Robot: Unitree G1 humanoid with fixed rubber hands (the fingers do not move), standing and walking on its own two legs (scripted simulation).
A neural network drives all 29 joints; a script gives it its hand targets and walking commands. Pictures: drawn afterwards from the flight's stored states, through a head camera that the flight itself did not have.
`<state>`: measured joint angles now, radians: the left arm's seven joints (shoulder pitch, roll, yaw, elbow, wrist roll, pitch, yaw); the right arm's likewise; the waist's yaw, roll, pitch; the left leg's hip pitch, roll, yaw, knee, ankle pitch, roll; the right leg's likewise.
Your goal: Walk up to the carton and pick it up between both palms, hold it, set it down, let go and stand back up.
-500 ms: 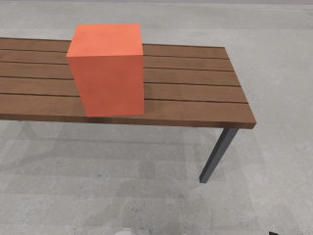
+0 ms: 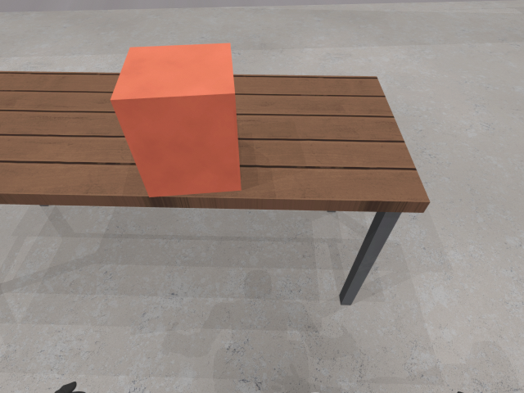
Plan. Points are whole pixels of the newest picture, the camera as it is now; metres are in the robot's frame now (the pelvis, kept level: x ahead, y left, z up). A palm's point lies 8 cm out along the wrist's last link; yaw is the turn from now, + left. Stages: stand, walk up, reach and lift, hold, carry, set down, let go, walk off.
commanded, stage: walk up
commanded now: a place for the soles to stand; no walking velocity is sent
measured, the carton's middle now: (188, 122) +0.66 +0.16 +0.05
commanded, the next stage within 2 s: none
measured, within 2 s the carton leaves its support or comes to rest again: neither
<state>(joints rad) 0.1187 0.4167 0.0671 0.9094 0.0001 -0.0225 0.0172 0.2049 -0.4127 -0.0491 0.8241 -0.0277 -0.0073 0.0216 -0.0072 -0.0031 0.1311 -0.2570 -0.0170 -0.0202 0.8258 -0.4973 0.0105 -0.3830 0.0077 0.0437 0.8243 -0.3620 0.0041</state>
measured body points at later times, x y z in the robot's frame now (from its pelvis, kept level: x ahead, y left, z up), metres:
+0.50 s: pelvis +0.00 +0.00 +0.00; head +0.02 -0.01 +0.45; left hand +0.11 +0.33 -0.09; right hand +0.12 -0.32 -0.11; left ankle -0.03 +0.12 -0.69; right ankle +0.05 -0.13 -0.70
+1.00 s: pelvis +0.07 +0.13 +0.02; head +0.07 +0.16 +0.47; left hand +0.16 +0.48 -0.10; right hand +0.13 -0.21 -0.06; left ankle +0.09 +0.18 -0.70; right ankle +0.06 -0.04 -0.62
